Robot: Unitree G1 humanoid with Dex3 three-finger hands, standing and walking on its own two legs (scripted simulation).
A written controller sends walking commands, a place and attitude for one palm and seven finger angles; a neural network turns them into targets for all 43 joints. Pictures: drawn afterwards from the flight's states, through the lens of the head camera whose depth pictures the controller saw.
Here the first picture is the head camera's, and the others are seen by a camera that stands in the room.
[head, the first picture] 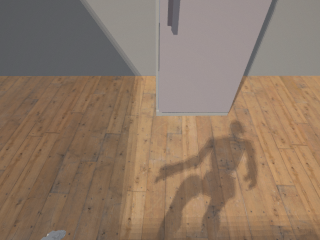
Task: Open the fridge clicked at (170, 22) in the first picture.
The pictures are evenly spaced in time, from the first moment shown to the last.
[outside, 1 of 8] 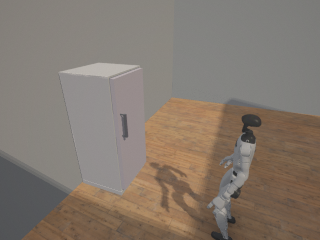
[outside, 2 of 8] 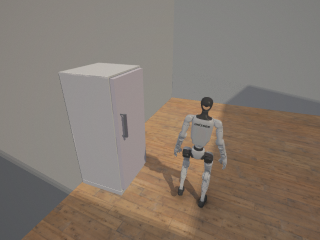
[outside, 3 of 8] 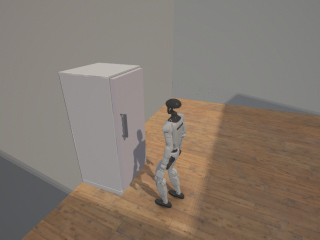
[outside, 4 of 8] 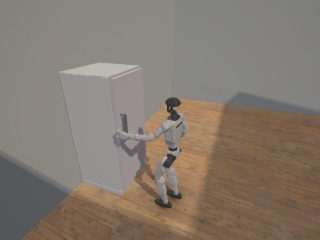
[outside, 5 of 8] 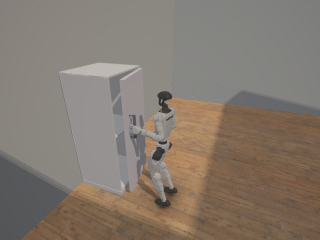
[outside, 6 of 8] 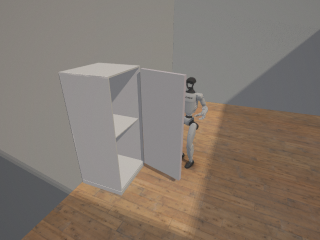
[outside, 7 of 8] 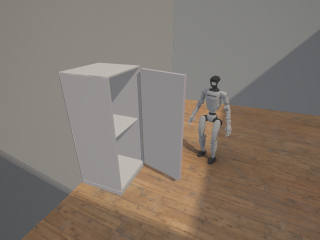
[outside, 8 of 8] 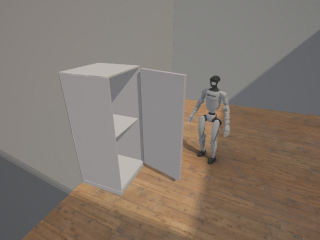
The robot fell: no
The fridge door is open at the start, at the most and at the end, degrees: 0 79 74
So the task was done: yes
